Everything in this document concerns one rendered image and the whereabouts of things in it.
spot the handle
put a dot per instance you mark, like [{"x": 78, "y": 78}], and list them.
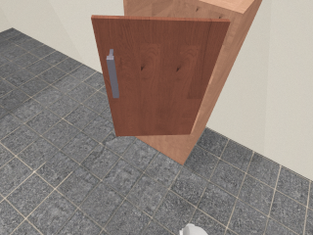
[{"x": 112, "y": 74}]

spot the cupboard door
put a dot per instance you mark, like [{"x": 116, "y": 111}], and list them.
[{"x": 163, "y": 66}]

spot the robot right thigh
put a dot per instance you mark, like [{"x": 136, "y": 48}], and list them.
[{"x": 192, "y": 230}]

